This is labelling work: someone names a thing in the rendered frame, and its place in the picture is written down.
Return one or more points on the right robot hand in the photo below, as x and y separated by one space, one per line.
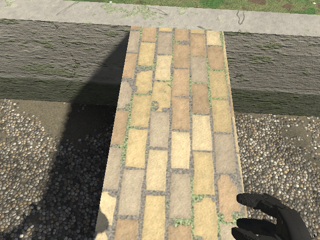
289 224

